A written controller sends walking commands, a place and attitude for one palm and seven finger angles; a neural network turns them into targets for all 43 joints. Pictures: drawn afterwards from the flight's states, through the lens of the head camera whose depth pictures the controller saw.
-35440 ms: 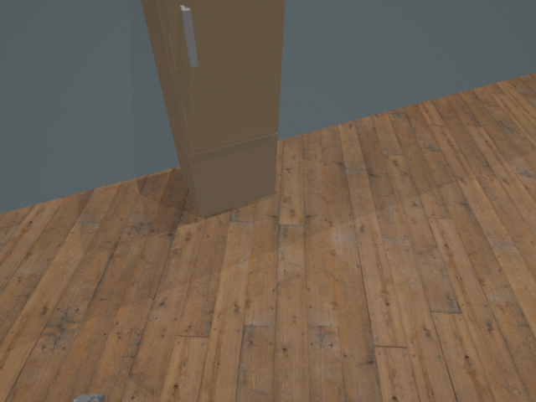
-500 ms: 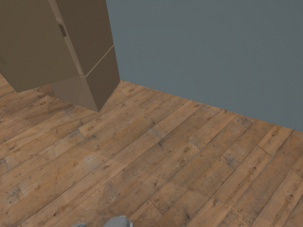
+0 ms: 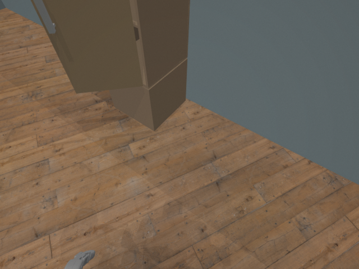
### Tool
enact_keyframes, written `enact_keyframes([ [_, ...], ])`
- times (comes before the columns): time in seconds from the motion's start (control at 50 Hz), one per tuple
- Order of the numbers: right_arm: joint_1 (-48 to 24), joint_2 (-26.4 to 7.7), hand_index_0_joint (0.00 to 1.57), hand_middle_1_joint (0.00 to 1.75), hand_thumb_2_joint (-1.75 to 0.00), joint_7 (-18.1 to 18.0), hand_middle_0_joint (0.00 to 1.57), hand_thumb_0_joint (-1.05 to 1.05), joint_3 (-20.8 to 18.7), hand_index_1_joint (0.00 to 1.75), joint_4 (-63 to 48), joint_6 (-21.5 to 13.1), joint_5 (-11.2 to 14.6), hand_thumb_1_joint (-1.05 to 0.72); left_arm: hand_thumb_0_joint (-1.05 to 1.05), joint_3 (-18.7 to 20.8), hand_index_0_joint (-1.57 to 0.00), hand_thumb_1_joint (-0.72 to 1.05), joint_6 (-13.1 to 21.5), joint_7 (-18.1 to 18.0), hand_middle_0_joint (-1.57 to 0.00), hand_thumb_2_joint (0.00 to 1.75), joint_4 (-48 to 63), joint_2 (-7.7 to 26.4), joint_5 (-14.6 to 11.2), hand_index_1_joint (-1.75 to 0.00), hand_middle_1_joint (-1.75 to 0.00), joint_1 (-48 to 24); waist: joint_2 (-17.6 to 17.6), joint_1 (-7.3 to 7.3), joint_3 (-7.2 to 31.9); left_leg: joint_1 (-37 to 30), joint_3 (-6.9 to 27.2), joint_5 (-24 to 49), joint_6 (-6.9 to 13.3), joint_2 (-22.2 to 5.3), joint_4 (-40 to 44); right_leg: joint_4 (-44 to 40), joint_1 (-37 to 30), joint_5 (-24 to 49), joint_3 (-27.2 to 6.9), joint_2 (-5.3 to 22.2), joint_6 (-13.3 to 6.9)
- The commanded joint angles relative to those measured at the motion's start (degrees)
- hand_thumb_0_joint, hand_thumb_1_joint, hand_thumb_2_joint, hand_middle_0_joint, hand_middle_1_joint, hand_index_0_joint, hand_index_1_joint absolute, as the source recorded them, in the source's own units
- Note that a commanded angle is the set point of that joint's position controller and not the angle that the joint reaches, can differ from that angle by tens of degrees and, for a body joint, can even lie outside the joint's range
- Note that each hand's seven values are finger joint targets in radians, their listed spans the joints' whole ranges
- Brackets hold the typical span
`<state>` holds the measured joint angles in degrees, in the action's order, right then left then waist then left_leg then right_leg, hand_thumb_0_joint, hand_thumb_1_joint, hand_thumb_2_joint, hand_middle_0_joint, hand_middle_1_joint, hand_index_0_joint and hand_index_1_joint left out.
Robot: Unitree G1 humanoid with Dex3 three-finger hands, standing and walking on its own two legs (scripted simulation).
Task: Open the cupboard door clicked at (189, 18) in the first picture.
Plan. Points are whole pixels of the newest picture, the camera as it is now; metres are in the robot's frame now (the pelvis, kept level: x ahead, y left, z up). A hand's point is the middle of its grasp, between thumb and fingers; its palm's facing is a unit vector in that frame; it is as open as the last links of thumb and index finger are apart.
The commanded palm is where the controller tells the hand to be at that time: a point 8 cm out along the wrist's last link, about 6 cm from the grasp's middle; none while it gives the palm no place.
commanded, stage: turn to face it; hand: left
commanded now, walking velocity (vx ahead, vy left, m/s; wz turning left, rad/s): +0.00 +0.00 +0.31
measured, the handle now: (44, 9) +0.95 +0.56 +0.10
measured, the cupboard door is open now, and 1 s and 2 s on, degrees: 46 46 46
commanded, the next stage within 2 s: take the last steps up to it in 0.14 s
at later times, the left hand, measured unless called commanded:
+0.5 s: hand out of the picture -0.04 +0.23 -0.19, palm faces +0.26 -0.94 -0.20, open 7.3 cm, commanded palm none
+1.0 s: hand (97, 216) +0.27 +0.25 -0.16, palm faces +0.20 -0.96 -0.17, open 7.3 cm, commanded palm none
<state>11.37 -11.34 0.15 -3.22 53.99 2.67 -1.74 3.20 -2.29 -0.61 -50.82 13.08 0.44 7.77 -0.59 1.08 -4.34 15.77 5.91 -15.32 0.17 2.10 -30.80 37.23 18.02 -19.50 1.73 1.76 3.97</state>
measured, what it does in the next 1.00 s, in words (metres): walks ahead: right foot, then left foot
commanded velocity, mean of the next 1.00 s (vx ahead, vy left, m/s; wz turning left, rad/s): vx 0.23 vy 0.08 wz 0.14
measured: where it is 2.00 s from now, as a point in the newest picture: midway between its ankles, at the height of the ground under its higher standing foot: (144, 220)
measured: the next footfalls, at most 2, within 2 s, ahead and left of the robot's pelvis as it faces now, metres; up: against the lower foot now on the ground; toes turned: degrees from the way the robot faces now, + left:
right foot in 0.02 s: +0.04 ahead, -0.13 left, +0.00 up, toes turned -2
left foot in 0.42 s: +0.02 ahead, +0.12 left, +0.00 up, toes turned +15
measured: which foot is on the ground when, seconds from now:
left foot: down 0.00-0.02, up 0.04-0.40, down 0.42-0.98, up 1.00-1.00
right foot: up 0.00-0.00, down 0.02-0.42, up 0.44-0.94, down 0.96-1.00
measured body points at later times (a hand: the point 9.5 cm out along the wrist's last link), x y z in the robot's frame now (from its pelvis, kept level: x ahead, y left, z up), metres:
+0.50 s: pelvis +0.02 +0.03 -0.01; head +0.04 +0.07 +0.44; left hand -0.05 +0.28 -0.17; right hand +0.15 -0.19 -0.14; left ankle -0.02 +0.11 -0.74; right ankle +0.00 -0.12 -0.70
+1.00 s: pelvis +0.16 +0.06 -0.02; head +0.19 +0.05 +0.43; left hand +0.26 +0.30 -0.14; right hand +0.07 -0.16 -0.17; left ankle -0.01 +0.11 -0.70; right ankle +0.25 -0.01 -0.74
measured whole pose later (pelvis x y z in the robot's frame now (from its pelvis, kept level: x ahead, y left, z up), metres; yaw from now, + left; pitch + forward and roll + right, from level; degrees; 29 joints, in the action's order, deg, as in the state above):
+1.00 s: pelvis +0.16 +0.06 -0.02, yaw +14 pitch -2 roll +1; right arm 28.9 -6.6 -1.1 -1.0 68.2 -1.8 -0.8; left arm 1.9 2.6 0.8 -54.2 7.8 1.0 3.6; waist -1.0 3.2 -5.6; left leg 3.7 -1.5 -27.9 2.6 3.0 -44.7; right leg 37.8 21.3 -13.5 7.7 2.2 -3.8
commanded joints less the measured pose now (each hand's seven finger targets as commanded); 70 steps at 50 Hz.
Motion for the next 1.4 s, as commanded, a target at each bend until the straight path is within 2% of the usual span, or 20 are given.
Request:
enact_keyframes([
  [0.0,-1.1,-4.8,0.20,0.30,-0.90,-0.1,0.20,0.00,-2.0,0.30,-5.8,-1.5,1.5,-0.90,0.00,3.1,-0.20,0.90,3.0,-1.3,-0.20,0.90,1.6,12.4,1.3,-0.30,-0.30,9.3,16.1,-3.88,7.5,16.7,-3.8,-14.7,-1.8,2.6,-16.3,-20.3,-21.0,18.2,-20.2,22.0,-9.6],
  [0.02,-2.1,-6.5,0.20,0.30,-0.90,0.0,0.20,0.00,-2.3,0.30,-5.7,-0.9,0.9,-0.90,0.00,2.4,-0.20,0.90,2.9,-1.2,-0.20,0.90,2.1,12.3,0.9,-0.30,-0.30,9.6,12.4,-4.24,6.5,15.2,-1.9,-20.1,-1.6,0.9,-27.4,-20.6,-13.6,20.6,-19.9,25.6,-13.4],
  [0.04,-2.4,-6.4,0.20,0.30,-0.90,-0.2,0.20,0.00,-2.7,0.30,-5.2,0.0,0.9,-0.90,0.00,2.6,-0.20,0.90,2.9,-1.6,-0.20,0.90,2.1,10.5,0.8,-0.30,-0.30,7.1,16.7,-2.75,5.8,15.7,-1.0,-18.7,-1.7,-0.4,-34.1,-20.8,-10.7,20.7,-19.8,23.2,-13.5],
  [0.1,-1.5,-5.8,0.20,0.30,-0.90,0.7,0.20,0.00,-2.4,0.30,-2.2,0.6,0.8,-0.90,0.00,1.2,-0.20,0.90,3.2,-1.2,-0.20,0.90,2.8,6.5,0.6,-0.30,-0.30,2.8,12.2,-0.33,1.8,15.0,-3.0,-7.9,-2.9,-2.6,-39.2,-20.0,-6.8,21.2,-6.2,15.6,-10.6],
  [0.28,-6.2,-2.8,0.20,0.30,-0.90,0.8,0.20,0.00,-0.4,0.30,-1.6,-0.9,1.2,-0.90,0.00,2.6,-0.20,0.90,3.7,-0.8,-0.20,0.90,-2.7,9.3,1.3,-0.30,-0.30,12.2,11.2,-4.89,4.5,9.0,-9.7,-11.9,-3.0,-2.0,-12.4,-17.8,-16.2,26.7,-5.3,18.4,-11.9],
  [0.36,-1.3,-3.8,0.20,0.30,-0.90,0.9,0.20,0.00,-0.3,0.30,-0.3,-2.2,0.9,-0.90,0.00,3.2,-0.20,0.90,3.7,0.0,-0.20,0.90,-3.6,9.9,1.0,-0.30,-0.30,9.8,10.6,-1.83,3.9,-3.4,-12.3,-5.1,-1.4,-1.6,2.8,-15.4,-7.8,7.9,-2.5,17.8,-9.1],
  [0.38,2.2,-5.8,0.20,0.30,-0.90,0.7,0.20,0.00,-0.6,0.30,0.6,-2.8,0.8,-0.90,0.00,3.1,-0.20,0.90,3.3,0.3,-0.20,0.90,-3.1,8.8,0.6,-0.30,-0.30,8.3,4.7,0.25,4.6,-12.1,-10.0,-2.6,-0.1,-2.9,9.2,-9.8,-0.5,2.0,0.8,15.2,-6.4],
  [0.4,6.8,-11.2,0.20,0.30,-0.90,0.2,0.20,0.00,-2.0,0.30,1.4,-3.1,0.0,-0.90,0.00,2.7,-0.20,0.90,3.0,0.9,-0.20,0.90,-1.7,5.4,0.3,-0.30,-0.30,7.6,-10.8,2.49,5.9,-20.3,6.1,-4.4,5.2,-14.5,13.0,4.0,11.2,-6.3,7.8,7.5,-2.7],
  [0.42,12.6,-15.1,0.20,0.30,-0.90,-0.4,0.20,0.00,-2.6,0.30,2.4,-2.7,-0.3,-0.90,0.00,1.5,-0.20,0.90,2.9,1.1,-0.20,0.90,1.2,2.9,0.7,-0.30,-0.30,2.9,-17.7,5.14,4.5,-20.7,18.0,-3.5,11.9,-23.8,18.1,17.5,20.5,-17.5,8.1,2.7,-1.7],
  [0.46,11.9,-11.4,0.20,0.30,-0.90,-1.4,0.20,0.00,-1.5,0.30,2.7,-3.4,0.0,-0.90,0.00,1.4,-0.20,0.90,2.9,1.0,-0.20,0.90,0.9,3.3,1.1,-0.30,-0.30,-2.8,-10.9,4.25,0.9,-15.2,17.5,-4.3,13.3,-21.9,19.2,28.8,24.8,-10.5,0.0,5.1,-3.2],
  [0.58,10.6,-6.5,0.20,0.30,-0.90,-1.8,0.20,0.00,0.6,0.30,3.7,-6.2,0.8,-0.90,0.00,0.7,-0.20,0.90,2.9,1.6,-0.20,0.90,-4.3,2.3,0.9,-0.30,-0.30,3.9,-4.1,-0.86,2.2,-17.7,1.5,28.2,10.7,-14.6,17.6,27.2,20.1,2.9,0.8,4.9,-2.2],
  [0.82,20.3,-3.7,0.20,0.30,-0.90,-2.3,0.20,0.00,1.4,0.30,10.6,-6.5,0.1,-0.90,0.00,-0.4,-0.20,0.90,3.6,1.8,-0.20,0.90,0.6,-0.5,0.6,-0.30,-0.30,-9.2,-4.4,1.92,-4.4,-16.4,0.2,31.5,10.3,-15.1,17.3,5.6,13.9,5.5,3.3,2.7,-4.8],
  [0.9,18.4,-4.6,0.20,0.30,-0.90,-2.5,0.20,0.00,1.1,0.30,11.6,-6.5,0.7,-0.90,0.00,0.9,-0.20,0.90,4.5,1.3,-0.20,0.90,-3.0,1.3,0.7,-0.30,-0.30,5.3,-2.0,-5.31,1.4,-9.8,-3.2,44.5,6.7,-11.2,0.6,-4.9,-10.3,8.1,5.3,-1.3,-7.6],
  [0.92,17.3,-4.2,0.20,0.30,-0.90,-2.2,0.20,0.00,0.9,0.30,10.7,-6.8,1.5,-0.90,0.00,1.9,-0.20,0.90,5.2,0.8,-0.20,0.90,-5.5,4.7,0.9,-0.30,-0.30,14.6,1.9,-8.98,6.7,0.6,-5.0,35.7,4.6,-8.3,-12.1,-6.8,-26.4,10.4,-2.9,5.5,-10.7],
  [0.94,18.6,-2.3,0.20,0.30,-0.90,-1.9,0.20,0.00,0.7,0.30,8.7,-7.1,2.2,-0.90,0.00,3.3,-0.20,0.90,5.2,0.0,-0.20,0.90,-7.7,9.8,1.0,-0.30,-0.30,22.2,13.1,-10.18,13.1,14.8,-9.0,-3.8,1.6,1.3,-31.2,-14.2,-38.1,15.5,-27.8,23.5,-17.9],
  [0.96,16.8,-3.3,0.20,0.30,-0.90,-1.7,0.20,0.00,0.2,0.30,8.2,-6.3,1.8,-0.90,0.00,3.5,-0.20,0.90,5.1,-0.1,-0.20,0.90,-7.2,10.9,-0.1,-0.30,-0.30,20.0,10.4,-8.32,11.2,16.6,-5.1,-16.7,1.7,-1.0,-43.1,-22.0,-28.6,4.4,-34.5,29.2,-20.9],
  [1.0,9.5,-0.7,0.20,0.30,-0.90,-0.8,0.20,0.00,-0.2,0.30,6.6,-4.9,0.7,-0.90,0.00,1.8,-0.20,0.90,5.0,-0.4,-0.20,0.90,-4.8,4.5,0.0,-0.30,-0.30,9.0,4.2,-4.22,-3.2,18.8,-2.6,-6.5,1.5,-6.7,-42.8,-28.0,-6.7,-9.9,-24.1,23.1,-15.7],
  [1.08,14.8,2.5,0.20,0.30,-0.90,0.2,0.20,0.00,0.1,0.30,8.7,-3.0,-0.1,-0.90,0.00,0.5,-0.20,0.90,6.7,-0.1,-0.20,0.90,-5.8,-0.4,0.4,-0.30,-0.30,7.5,7.3,0.40,-0.1,12.7,-6.5,2.1,-1.2,-8.5,-32.2,-29.9,-0.4,2.3,-5.7,15.2,-11.0],
  [1.32,-5.8,-0.1,0.20,0.30,-0.90,2.2,0.20,0.00,0.0,0.30,-0.1,-4.7,0.4,-0.90,0.00,1.0,-0.20,0.90,7.0,0.3,-0.20,0.90,-11.4,4.4,1.0,-0.30,-0.30,15.3,10.5,-4.17,-1.6,11.8,-11.2,2.9,-1.7,-5.8,-4.6,-24.6,-12.7,18.3,-2.6,16.6,-11.2],
  [1.38,-0.6,-2.2,0.20,0.30,-0.90,1.5,0.20,0.00,-0.2,0.30,1.6,-5.4,0.3,-0.90,0.00,1.3,-0.20,0.90,6.3,0.1,-0.20,0.90,-11.5,4.6,0.8,-0.30,-0.30,14.0,7.1,-0.28,-0.1,-3.2,-13.7,4.7,-0.6,-2.8,4.3,-16.4,-7.4,19.6,0.5,13.7,-9.0],
])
